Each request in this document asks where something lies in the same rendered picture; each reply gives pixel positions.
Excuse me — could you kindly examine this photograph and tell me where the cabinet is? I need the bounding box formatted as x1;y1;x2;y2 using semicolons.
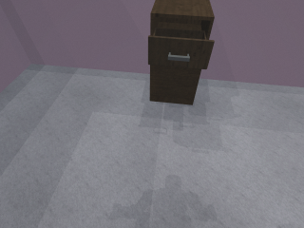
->
149;0;215;105

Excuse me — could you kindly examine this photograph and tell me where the handle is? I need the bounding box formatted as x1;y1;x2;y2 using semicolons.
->
167;52;190;62

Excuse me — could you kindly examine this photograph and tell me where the drawer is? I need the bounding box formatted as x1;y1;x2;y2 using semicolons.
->
148;28;215;69

